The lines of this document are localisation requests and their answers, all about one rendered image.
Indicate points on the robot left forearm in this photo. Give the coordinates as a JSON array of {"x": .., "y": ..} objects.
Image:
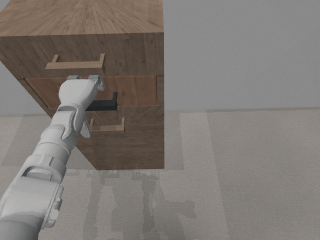
[{"x": 49, "y": 159}]

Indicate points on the left robot hand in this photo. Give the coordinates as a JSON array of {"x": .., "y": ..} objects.
[{"x": 81, "y": 92}]

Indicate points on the left robot upper arm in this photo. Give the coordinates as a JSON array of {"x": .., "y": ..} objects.
[{"x": 32, "y": 205}]

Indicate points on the handle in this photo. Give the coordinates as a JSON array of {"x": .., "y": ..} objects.
[
  {"x": 107, "y": 129},
  {"x": 82, "y": 68},
  {"x": 104, "y": 105}
]

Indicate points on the cabinet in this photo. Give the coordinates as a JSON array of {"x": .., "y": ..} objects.
[{"x": 127, "y": 35}]

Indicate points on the drawer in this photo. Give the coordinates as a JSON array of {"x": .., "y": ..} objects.
[{"x": 132, "y": 90}]

